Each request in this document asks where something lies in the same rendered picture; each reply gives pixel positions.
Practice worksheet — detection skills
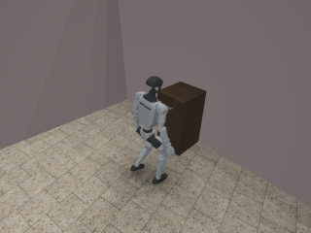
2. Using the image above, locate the cabinet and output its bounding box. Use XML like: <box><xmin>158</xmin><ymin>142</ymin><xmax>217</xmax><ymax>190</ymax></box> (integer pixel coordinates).
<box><xmin>156</xmin><ymin>82</ymin><xmax>207</xmax><ymax>156</ymax></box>

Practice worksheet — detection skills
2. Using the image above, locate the robot left forearm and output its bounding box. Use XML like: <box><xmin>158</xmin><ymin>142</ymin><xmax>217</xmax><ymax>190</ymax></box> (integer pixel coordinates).
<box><xmin>132</xmin><ymin>113</ymin><xmax>140</xmax><ymax>124</ymax></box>

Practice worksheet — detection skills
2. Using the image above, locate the robot right forearm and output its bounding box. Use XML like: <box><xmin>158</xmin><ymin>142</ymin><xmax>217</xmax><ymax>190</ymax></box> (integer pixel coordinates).
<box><xmin>159</xmin><ymin>127</ymin><xmax>172</xmax><ymax>150</ymax></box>

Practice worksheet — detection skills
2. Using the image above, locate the left robot upper arm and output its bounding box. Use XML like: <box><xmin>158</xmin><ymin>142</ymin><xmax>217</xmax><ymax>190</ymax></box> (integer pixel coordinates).
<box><xmin>132</xmin><ymin>91</ymin><xmax>146</xmax><ymax>116</ymax></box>

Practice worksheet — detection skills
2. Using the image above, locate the robot right hand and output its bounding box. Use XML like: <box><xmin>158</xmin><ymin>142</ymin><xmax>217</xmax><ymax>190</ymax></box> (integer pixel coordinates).
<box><xmin>165</xmin><ymin>147</ymin><xmax>175</xmax><ymax>160</ymax></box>

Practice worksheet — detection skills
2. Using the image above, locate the drawer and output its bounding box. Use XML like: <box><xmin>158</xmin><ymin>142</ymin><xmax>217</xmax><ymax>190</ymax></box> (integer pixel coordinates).
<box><xmin>158</xmin><ymin>95</ymin><xmax>182</xmax><ymax>117</ymax></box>

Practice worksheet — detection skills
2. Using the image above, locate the right robot upper arm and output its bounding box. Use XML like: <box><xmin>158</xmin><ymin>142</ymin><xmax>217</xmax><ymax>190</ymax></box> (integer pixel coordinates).
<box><xmin>156</xmin><ymin>102</ymin><xmax>168</xmax><ymax>133</ymax></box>

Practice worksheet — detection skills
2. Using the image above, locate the left robot foot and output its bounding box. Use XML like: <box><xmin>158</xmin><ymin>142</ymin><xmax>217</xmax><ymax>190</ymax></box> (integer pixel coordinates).
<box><xmin>130</xmin><ymin>163</ymin><xmax>145</xmax><ymax>172</ymax></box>

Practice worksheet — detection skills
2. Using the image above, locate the right robot shin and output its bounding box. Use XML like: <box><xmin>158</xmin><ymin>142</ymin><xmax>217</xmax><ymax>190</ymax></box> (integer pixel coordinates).
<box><xmin>155</xmin><ymin>156</ymin><xmax>168</xmax><ymax>179</ymax></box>

